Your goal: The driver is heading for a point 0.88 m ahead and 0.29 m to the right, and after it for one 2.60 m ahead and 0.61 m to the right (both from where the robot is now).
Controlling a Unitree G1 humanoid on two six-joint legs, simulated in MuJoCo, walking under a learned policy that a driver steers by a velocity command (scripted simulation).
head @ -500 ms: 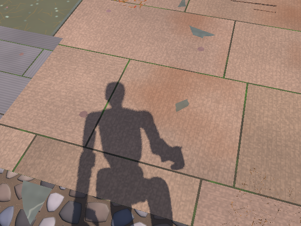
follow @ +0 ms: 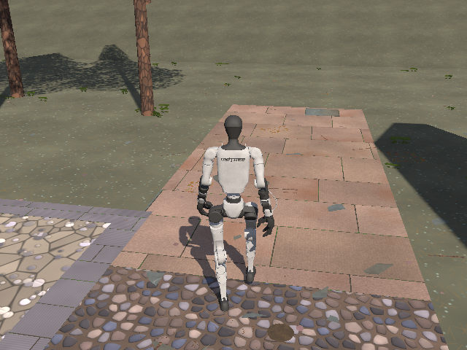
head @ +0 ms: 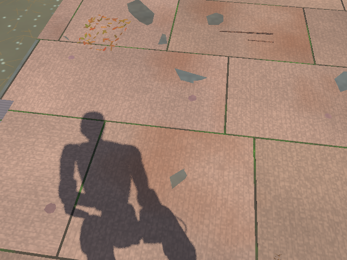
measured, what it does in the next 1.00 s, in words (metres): walks ahead, turning right: right foot, then left foot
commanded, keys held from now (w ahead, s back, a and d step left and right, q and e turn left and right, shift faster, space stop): w+e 0.98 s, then w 0.02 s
